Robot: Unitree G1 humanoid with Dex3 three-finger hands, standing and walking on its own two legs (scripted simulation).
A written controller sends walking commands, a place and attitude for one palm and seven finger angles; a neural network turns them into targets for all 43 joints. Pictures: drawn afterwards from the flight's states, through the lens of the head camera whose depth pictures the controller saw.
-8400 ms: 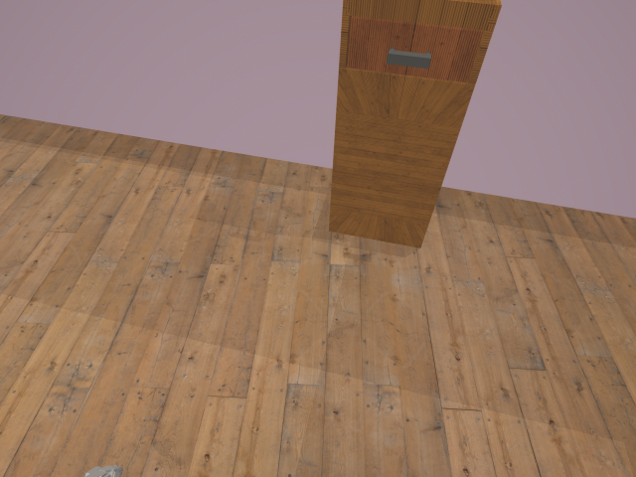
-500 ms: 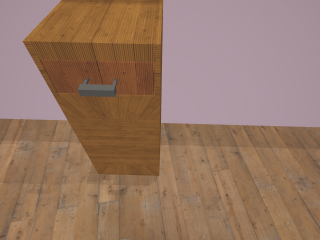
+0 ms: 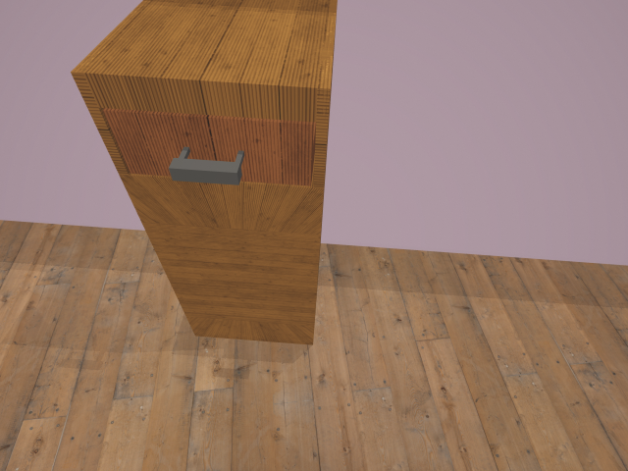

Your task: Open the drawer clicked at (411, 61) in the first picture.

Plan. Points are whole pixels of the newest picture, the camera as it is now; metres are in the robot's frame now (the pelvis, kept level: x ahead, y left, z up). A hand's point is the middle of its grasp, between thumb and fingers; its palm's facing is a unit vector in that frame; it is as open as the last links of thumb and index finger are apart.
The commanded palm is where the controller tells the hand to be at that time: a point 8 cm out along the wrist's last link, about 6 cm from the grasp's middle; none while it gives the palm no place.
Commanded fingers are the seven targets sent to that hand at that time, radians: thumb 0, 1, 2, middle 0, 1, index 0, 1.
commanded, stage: come to a stop and stand still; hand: left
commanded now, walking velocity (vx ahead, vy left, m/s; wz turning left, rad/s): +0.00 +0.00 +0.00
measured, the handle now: (209, 162) +0.58 +0.24 +0.04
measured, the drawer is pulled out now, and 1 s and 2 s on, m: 0.00 0.00 0.00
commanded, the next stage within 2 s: look again from close up in 0.38 s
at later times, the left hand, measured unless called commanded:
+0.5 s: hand out of the picture +0.02 +0.18 -0.18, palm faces +0.02 -0.98 -0.18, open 7.3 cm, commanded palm none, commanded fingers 0.00 0.90 0.90 -0.20 -0.30 -0.20 -0.30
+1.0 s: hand out of the picture -0.01 +0.17 -0.18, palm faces +0.03 -0.98 -0.19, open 7.4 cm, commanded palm none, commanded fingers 0.00 0.90 0.90 -0.20 -0.30 -0.20 -0.30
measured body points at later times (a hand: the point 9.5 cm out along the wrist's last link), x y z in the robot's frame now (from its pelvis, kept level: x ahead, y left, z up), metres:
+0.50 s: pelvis +0.02 +0.01 +0.00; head +0.03 +0.02 +0.45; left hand +0.02 +0.23 -0.16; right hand +0.00 -0.20 -0.16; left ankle -0.04 +0.12 -0.74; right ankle +0.01 -0.13 -0.74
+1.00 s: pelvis -0.02 +0.00 +0.00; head -0.03 +0.00 +0.45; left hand -0.01 +0.22 -0.16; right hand -0.03 -0.22 -0.16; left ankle -0.04 +0.12 -0.74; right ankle +0.01 -0.13 -0.74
